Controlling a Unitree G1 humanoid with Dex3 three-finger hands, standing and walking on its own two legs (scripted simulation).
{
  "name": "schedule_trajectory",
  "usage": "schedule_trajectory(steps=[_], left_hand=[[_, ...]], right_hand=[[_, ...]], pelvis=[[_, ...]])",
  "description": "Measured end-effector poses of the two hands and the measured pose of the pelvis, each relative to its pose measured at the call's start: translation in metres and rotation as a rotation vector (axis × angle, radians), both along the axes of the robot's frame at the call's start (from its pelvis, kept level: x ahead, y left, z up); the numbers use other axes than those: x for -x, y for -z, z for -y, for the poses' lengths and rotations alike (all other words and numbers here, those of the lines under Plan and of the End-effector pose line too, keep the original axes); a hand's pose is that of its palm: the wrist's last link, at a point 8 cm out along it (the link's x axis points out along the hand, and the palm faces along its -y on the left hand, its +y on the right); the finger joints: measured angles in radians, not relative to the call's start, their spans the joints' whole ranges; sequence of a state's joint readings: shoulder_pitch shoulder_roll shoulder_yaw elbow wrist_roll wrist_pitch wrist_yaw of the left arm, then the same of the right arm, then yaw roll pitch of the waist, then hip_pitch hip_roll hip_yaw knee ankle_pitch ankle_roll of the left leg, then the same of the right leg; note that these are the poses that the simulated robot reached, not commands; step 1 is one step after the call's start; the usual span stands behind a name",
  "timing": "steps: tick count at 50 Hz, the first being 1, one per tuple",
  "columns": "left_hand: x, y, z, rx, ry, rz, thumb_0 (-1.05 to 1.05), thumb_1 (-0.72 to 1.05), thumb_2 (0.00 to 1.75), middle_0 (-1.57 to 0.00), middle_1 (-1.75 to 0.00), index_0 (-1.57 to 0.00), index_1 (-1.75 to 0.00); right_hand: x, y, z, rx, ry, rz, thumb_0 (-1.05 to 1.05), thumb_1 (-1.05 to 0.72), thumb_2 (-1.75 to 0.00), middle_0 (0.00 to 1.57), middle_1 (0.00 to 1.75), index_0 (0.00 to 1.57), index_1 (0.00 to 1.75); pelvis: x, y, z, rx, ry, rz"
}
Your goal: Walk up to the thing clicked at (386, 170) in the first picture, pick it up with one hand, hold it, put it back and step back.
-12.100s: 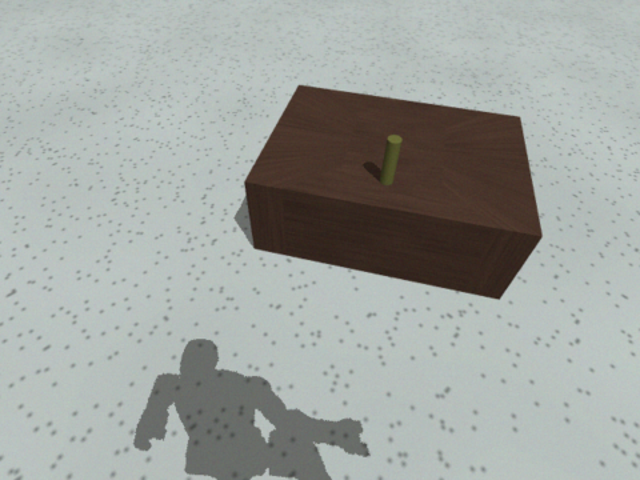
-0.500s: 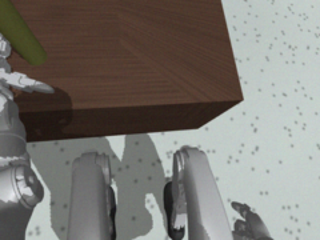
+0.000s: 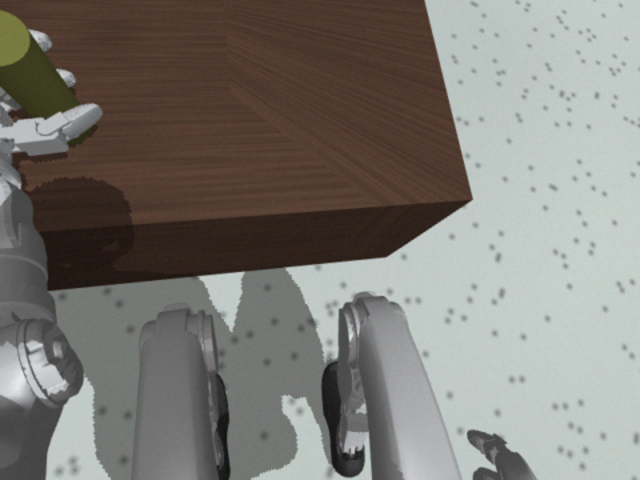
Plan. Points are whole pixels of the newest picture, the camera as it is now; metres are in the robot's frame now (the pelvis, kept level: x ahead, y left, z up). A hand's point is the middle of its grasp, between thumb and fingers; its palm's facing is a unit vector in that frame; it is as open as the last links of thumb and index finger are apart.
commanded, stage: close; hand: left
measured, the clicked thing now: (40, 91) +0.52 +0.26 +0.02
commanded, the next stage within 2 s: settle in 0.10 s
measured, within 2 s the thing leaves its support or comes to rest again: leaves its support in 0.48 s
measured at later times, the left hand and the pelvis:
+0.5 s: hand (31, 91) +0.52 +0.27 +0.02, palm faces +0.26 -0.97 -0.02, open 7.6 cm; pelvis +0.00 +0.00 +0.01, yaw +0 degrees
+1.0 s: hand out of the picture +0.53 +0.28 +0.09, palm faces +0.28 -0.96 -0.01, open 7.7 cm; pelvis +0.01 +0.00 +0.07, yaw +0 degrees
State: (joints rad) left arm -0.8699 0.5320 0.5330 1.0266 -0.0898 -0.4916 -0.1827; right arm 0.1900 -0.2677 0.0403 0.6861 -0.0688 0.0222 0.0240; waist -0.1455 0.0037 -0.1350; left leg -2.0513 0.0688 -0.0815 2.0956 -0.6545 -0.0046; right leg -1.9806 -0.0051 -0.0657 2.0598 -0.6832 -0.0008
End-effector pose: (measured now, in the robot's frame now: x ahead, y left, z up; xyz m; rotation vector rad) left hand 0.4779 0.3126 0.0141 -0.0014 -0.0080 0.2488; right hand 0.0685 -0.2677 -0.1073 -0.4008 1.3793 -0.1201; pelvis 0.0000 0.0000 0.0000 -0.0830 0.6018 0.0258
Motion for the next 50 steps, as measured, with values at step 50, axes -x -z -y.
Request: schedule_trajectory(steps=[50], left_hand=[[-0.015,-0.078,-0.011,-0.007,-0.039,-0.028,-0.01,-0.27,1.2,-0.89,-1.32,-0.92,-1.31]], right_hand=[[-0.009,-0.066,-0.002,0.01,0.03,0.011,0.0,-0.89,-0.89,0.2,0.29,0.2,0.3]], pelvis=[[-0.012,-0.066,-0.002,0.001,-0.007,-0.006]])
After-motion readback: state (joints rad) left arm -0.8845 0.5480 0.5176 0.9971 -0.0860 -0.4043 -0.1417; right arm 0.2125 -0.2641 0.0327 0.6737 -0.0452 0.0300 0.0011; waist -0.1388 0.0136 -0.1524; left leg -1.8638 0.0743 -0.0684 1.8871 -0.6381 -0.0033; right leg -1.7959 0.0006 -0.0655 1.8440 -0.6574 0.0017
